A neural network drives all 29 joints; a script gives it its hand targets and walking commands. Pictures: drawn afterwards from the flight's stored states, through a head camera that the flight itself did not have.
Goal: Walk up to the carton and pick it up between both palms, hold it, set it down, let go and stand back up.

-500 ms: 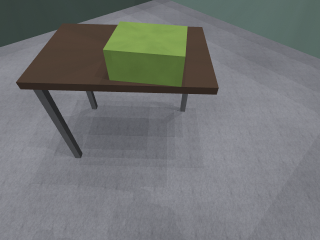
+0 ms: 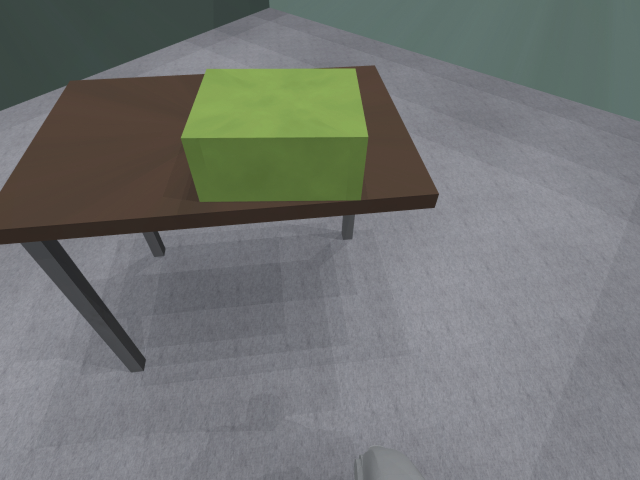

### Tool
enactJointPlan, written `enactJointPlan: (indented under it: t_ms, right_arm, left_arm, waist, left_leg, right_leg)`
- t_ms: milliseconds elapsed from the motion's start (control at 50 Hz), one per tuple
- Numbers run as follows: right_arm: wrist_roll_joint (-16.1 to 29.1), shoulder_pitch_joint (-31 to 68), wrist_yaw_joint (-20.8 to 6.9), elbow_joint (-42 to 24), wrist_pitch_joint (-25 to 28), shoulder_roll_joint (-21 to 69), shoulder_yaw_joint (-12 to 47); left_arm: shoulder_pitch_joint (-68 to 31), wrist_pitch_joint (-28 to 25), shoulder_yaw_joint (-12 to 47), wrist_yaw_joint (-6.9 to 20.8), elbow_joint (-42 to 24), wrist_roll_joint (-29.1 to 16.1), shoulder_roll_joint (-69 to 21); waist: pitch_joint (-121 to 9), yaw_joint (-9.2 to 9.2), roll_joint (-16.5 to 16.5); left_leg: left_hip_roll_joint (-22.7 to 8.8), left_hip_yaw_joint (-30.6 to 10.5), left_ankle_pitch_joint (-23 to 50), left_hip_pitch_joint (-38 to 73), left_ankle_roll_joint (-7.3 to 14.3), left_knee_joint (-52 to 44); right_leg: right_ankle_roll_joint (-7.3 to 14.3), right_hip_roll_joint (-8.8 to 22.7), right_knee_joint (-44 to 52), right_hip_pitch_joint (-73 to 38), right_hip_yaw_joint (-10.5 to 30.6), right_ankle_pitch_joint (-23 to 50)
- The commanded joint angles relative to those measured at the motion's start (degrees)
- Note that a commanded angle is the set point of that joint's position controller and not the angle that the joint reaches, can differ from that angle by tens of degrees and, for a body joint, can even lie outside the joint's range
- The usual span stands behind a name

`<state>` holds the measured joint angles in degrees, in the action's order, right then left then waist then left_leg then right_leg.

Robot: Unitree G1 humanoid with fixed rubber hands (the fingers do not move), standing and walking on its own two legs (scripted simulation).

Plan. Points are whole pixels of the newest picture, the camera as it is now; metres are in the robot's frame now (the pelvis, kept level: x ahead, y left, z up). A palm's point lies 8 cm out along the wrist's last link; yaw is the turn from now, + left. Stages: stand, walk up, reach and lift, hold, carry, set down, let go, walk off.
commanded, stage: walk up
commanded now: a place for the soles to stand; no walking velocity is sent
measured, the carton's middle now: (280, 132) +0.75 +0.08 +0.03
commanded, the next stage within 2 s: none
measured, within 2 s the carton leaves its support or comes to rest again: neither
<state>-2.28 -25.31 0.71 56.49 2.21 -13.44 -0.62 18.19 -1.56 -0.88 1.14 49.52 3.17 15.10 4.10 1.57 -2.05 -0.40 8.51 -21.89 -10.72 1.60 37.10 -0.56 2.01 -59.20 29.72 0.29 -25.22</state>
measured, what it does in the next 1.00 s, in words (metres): walks ahead: right foot, then left foot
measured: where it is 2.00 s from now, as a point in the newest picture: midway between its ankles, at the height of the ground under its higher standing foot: (285, 458)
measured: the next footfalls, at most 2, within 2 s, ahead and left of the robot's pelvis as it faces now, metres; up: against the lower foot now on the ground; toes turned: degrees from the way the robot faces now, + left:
right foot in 0.12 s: +0.18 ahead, -0.11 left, +0.00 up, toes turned -3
left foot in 0.50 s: +0.35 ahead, +0.22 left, +0.00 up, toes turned +3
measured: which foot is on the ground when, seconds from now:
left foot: down 0.00-0.12, up 0.14-0.48, down 0.50-1.00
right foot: up 0.00-0.10, down 0.12-0.50, up 0.52-0.74, down 0.76-1.00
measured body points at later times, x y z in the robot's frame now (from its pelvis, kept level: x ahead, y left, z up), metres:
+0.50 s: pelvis +0.20 +0.07 -0.01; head +0.22 +0.08 +0.44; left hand +0.17 +0.34 -0.15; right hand +0.33 -0.19 -0.12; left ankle +0.32 +0.21 -0.72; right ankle +0.15 -0.10 -0.72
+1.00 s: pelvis +0.29 +0.09 +0.00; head +0.32 +0.09 +0.45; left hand +0.42 +0.34 -0.12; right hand +0.40 -0.16 -0.13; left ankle +0.32 +0.21 -0.72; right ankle +0.34 -0.02 -0.72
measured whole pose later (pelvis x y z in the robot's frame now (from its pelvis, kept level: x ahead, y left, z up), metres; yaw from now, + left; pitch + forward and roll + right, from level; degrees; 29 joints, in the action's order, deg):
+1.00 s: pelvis +0.29 +0.09 +0.00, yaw +3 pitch -2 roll +0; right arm -0.3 -13.2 0.6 46.4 0.4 -13.8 2.1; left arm 8.2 1.5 1.7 0.2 45.9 0.0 14.7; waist 4.8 0.7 0.1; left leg -1.9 1.6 -17.7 -17.9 -0.7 37.9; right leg 1.0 1.2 -37.7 18.3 -3.9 -17.1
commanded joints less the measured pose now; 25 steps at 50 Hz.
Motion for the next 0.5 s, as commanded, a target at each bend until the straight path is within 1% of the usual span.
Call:
enactJointPlan:
  t_ms: [0,20,40,60,80,100,120,140,160,180,200,220,260,280,300,320,340,360,380,400,420,440,460,480]
  right_arm:
    - [-0.44,1.55,-0.25,-2.66,1.02,-11.37,-1.86]
    - [-0.47,1.44,-0.59,-2.58,0.85,-11.21,-1.65]
    - [-0.48,1.37,-0.91,-2.35,0.48,-11.48,-1.41]
    - [-0.79,1.24,-1.32,-2.25,0.07,-10.92,-0.99]
    - [-0.94,-0.76,-1.79,-2.37,-0.20,-9.00,-0.21]
    - [-0.76,-2.70,-2.34,-3.85,-0.35,-5.49,1.01]
    - [-0.60,-2.09,-2.22,-6.77,-1.44,-7.36,0.34]
    - [-0.99,1.17,-1.90,-8.40,-2.32,-10.46,-0.70]
    - [-0.79,3.19,-1.96,-8.72,-2.43,-10.56,-0.88]
    - [-0.71,2.83,-2.01,-8.35,-2.25,-9.56,-0.77]
    - [-0.83,2.40,-2.09,-8.33,-2.05,-9.21,-0.84]
    - [-0.90,2.41,-2.33,-8.51,-1.82,-8.75,-0.84]
    - [-0.65,0.93,-2.85,-8.86,-1.66,-7.38,-1.04]
    - [-0.57,1.26,-3.09,-9.17,-1.57,-6.30,-1.13]
    - [-0.50,2.11,-3.34,-9.94,-1.46,-5.52,-1.01]
    - [-0.42,3.31,-3.60,-10.49,-1.24,-4.56,-0.82]
    - [-0.23,4.01,-3.91,-11.01,-0.97,-3.63,-0.70]
    - [-0.06,4.63,-4.21,-11.42,-0.66,-3.27,-0.75]
    - [0.05,4.93,-4.35,-11.57,-0.45,-3.24,-0.96]
    - [0.13,3.55,-4.19,-11.37,-0.34,-3.38,-1.35]
    - [-0.12,0.58,-3.62,-10.54,-0.19,-4.21,-2.18]
    - [-0.40,-3.16,-2.88,-9.53,0.04,-6.07,-3.36]
    - [-0.42,-7.15,-2.06,-9.62,0.19,-9.55,-4.71]
    - [0.63,-9.64,-1.14,-11.26,-0.06,-14.11,-5.35]
  left_arm:
    - [2.74,-1.16,-0.25,0.48,-5.24,-0.62,2.11]
    - [2.86,-1.50,-0.32,0.44,-5.74,-0.67,1.72]
    - [5.37,-1.77,-0.66,0.17,-5.30,-0.65,1.54]
    - [9.17,-2.07,-1.23,-0.39,-4.73,-0.42,2.37]
    - [13.53,-2.28,-2.18,-1.11,-4.20,-0.26,4.29]
    - [17.40,-2.40,-3.39,-1.96,-4.86,-0.02,8.71]
    - [19.70,-1.71,-4.27,-2.90,-5.18,-1.49,13.18]
    - [17.93,-1.29,-4.47,-3.78,-5.28,-2.53,13.17]
    - [13.69,-1.41,-3.68,-4.13,-6.52,-2.76,12.02]
    - [10.55,-1.69,-3.33,-4.19,-7.07,-2.26,11.35]
    - [8.27,-2.21,-2.94,-4.12,-7.55,-1.74,10.18]
    - [7.07,-2.81,-2.37,-3.83,-7.09,-1.55,8.86]
    - [6.15,-3.97,-2.09,-3.36,-5.91,-1.05,7.95]
    - [6.13,-4.37,-2.17,-3.26,-5.28,-0.64,8.05]
    - [5.94,-4.53,-2.20,-3.20,-4.86,-0.45,8.27]
    - [5.44,-4.56,-2.23,-2.99,-4.49,-0.24,8.44]
    - [4.42,-4.43,-2.28,-2.76,-4.65,0.03,8.75]
    - [3.69,-4.12,-2.23,-2.44,-4.68,0.26,9.16]
    - [4.00,-3.73,-2.21,-2.16,-4.38,0.44,9.56]
    - [4.03,-3.14,-2.20,-2.04,-4.29,0.56,10.17]
    - [4.58,-2.33,-1.67,-1.82,-3.81,0.56,9.55]
    - [7.26,-1.49,-0.54,-1.42,-3.22,0.54,7.16]
    - [9.92,-0.98,0.89,-1.03,-3.76,0.35,3.76]
    - [12.00,-0.21,1.95,-0.95,-5.73,-0.16,1.37]
  waist:
    - [9.05,-2.31,8.14]
    - [8.62,-2.72,6.87]
    - [7.67,-3.99,4.71]
    - [6.49,-5.86,1.54]
    - [3.13,-7.46,-3.66]
    - [-1.11,-8.66,-14.04]
    - [-1.13,-8.17,-14.97]
    - [2.17,-8.14,-6.53]
    - [6.00,-7.16,-4.54]
    - [6.89,-6.28,-5.34]
    - [7.76,-5.01,-5.52]
    - [7.88,-4.21,-4.98]
    - [5.42,-2.51,-4.78]
    - [4.38,-2.26,-5.14]
    - [3.58,-2.14,-5.24]
    - [3.16,-1.76,-6.23]
    - [2.36,-1.17,-7.00]
    - [1.77,-1.00,-7.86]
    - [0.79,-0.94,-7.42]
    - [0.28,0.17,-5.35]
    - [-0.23,1.55,-2.39]
    - [-1.48,2.63,3.55]
    - [-5.00,3.99,12.48]
    - [-7.19,3.57,20.80]
  left_leg:
    - [-16.34,-18.01,-14.57,-13.49,10.01,-23.81]
    - [-14.96,-15.23,-12.56,-15.36,9.37,-21.28]
    - [-13.23,-12.44,-12.10,-17.80,8.59,-16.90]
    - [-10.87,-9.98,-9.55,-19.85,7.24,-9.62]
    - [-7.97,-6.63,-4.91,-22.43,5.38,2.23]
    - [-2.86,-2.53,-5.70,-26.66,1.95,20.96]
    - [0.92,-5.00,-17.38,-31.23,-0.05,31.11]
    - [-2.48,-10.93,-15.61,-32.65,-0.44,36.19]
    - [-3.83,-12.01,-12.08,-35.24,-0.80,38.34]
    - [-4.74,-12.11,-9.86,-36.00,-1.13,37.80]
    - [-5.60,-12.82,-8.27,-34.43,-1.83,35.07]
    - [-6.16,-13.41,-6.81,-30.92,-2.46,31.66]
    - [-6.37,-13.15,-3.62,-25.20,-3.21,27.63]
    - [-6.56,-12.52,-2.02,-24.36,-3.37,24.52]
    - [-6.84,-12.02,-0.10,-23.34,-3.42,20.40]
    - [-6.67,-10.76,2.66,-20.95,-3.29,15.66]
    - [-5.86,-8.67,5.81,-17.42,-2.96,11.30]
    - [-4.53,-6.62,8.43,-12.75,-2.38,6.96]
    - [-2.74,-4.16,11.18,-8.07,-1.85,4.07]
    - [-1.11,-1.93,14.78,-1.62,-1.34,1.12]
    - [0.58,-1.33,16.69,5.04,-1.00,-0.69]
    - [2.10,-2.08,16.57,10.48,-1.00,-2.17]
    - [-5.85,-12.55,14.20,14.61,0.31,-5.16]
    - [-19.52,-36.59,7.82,12.48,4.89,-15.18]
  right_leg:
    - [0.98,1.57,13.03,-6.68,-1.59,6.36]
    - [1.44,0.13,16.73,-11.69,-3.61,9.36]
    - [2.12,-2.07,20.45,-18.13,-6.15,12.20]
    - [2.62,-4.00,22.07,-24.30,-6.65,11.88]
    - [3.54,-2.72,22.86,-31.11,-3.06,8.46]
    - [6.70,10.26,30.93,-34.37,17.45,-5.62]
    - [12.97,22.96,45.52,-31.48,43.69,-18.97]
    - [15.86,26.59,49.32,-26.59,50.01,-28.81]
    - [16.48,25.58,48.55,-25.39,44.14,-27.20]
    - [16.48,24.11,47.13,-25.29,36.78,-21.06]
    - [15.72,22.36,46.30,-22.78,30.96,-14.42]
    - [14.88,20.59,46.16,-19.44,25.88,-8.19]
    - [14.39,18.98,44.52,-17.61,18.01,6.24]
    - [14.24,18.28,43.13,-18.20,15.01,12.40]
    - [13.85,17.28,41.78,-18.82,11.72,16.23]
    - [12.87,15.62,40.19,-18.25,8.04,19.03]
    - [11.98,14.02,38.67,-16.84,4.28,20.40]
    - [10.77,12.20,37.08,-14.66,1.23,18.67]
    - [10.28,11.64,35.35,-12.47,0.14,15.56]
    - [9.81,11.93,32.43,-8.54,-0.79,11.82]
    - [8.41,10.29,27.33,-5.12,-2.40,10.01]
    - [6.34,6.77,18.43,-2.59,-5.42,10.46]
    - [3.19,2.89,5.52,0.19,-8.08,5.65]
    - [0.63,-1.74,-8.09,4.04,-4.91,-13.64]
